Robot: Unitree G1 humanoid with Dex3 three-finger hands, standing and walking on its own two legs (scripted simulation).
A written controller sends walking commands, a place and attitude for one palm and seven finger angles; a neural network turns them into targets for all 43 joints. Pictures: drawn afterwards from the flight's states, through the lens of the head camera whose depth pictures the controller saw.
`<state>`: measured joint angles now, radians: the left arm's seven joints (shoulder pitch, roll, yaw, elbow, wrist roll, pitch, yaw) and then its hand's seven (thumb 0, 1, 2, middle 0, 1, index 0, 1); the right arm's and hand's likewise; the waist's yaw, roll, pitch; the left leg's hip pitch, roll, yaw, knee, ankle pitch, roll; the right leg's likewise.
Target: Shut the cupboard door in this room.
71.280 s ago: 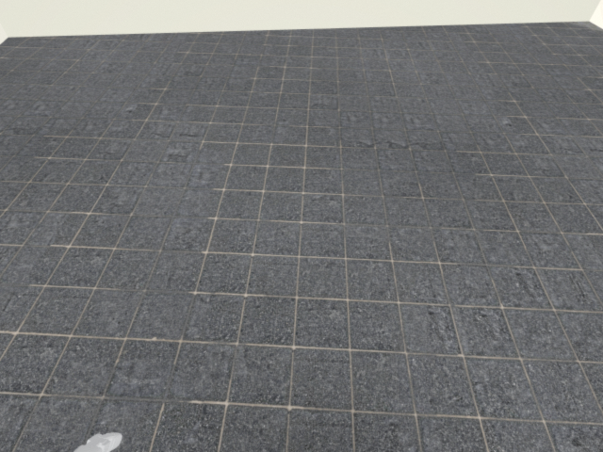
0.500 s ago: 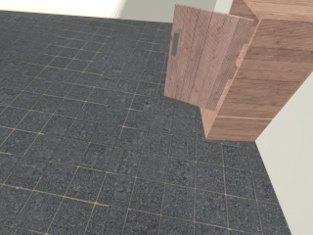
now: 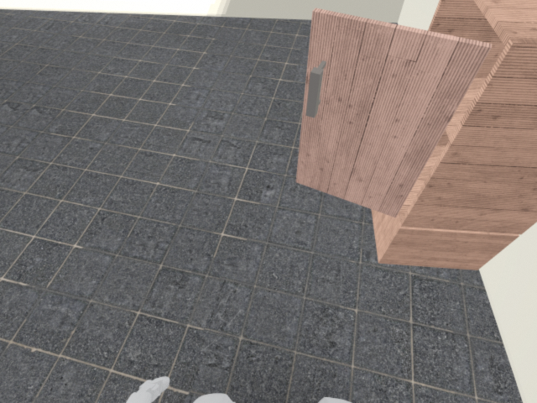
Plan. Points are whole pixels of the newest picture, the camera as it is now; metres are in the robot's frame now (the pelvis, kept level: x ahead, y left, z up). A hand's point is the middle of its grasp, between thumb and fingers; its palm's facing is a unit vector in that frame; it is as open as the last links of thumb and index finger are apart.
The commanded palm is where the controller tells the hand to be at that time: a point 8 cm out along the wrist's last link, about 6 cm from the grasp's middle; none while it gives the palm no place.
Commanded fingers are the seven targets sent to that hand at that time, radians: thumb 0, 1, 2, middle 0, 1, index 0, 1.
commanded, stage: turn to face it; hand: left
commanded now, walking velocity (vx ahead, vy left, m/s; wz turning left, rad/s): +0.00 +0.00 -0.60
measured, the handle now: (317, 89) +0.82 -0.10 -0.03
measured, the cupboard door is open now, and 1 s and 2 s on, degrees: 69 69 69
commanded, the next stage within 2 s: take the last steps up to it in 0.68 s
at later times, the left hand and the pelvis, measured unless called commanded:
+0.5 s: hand (173, 346) +0.23 +0.19 -0.16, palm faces -0.18 -0.95 -0.27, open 7.4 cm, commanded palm none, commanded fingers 0.00 0.90 0.90 -0.20 -0.30 -0.20 -0.30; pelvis +0.12 -0.01 -0.01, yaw -14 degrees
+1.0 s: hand (212, 292) +0.33 +0.12 -0.16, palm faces -0.37 -0.90 -0.22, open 7.4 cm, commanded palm none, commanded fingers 0.00 0.90 0.90 -0.20 -0.30 -0.20 -0.30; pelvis +0.16 -0.02 +0.00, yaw -23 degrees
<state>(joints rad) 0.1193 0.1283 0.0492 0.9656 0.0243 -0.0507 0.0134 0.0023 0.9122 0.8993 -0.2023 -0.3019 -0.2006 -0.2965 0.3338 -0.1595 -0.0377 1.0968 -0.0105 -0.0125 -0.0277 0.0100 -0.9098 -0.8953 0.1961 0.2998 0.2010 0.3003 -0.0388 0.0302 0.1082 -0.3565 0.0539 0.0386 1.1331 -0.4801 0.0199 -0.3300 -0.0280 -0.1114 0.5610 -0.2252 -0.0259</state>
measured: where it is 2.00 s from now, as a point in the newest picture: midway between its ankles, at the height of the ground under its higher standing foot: (293, 370)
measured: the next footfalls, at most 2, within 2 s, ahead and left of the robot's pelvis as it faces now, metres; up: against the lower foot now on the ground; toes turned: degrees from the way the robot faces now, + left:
left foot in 0.18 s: +0.15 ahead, +0.13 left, +0.00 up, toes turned +0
right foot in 0.46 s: +0.14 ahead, -0.13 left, +0.00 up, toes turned -17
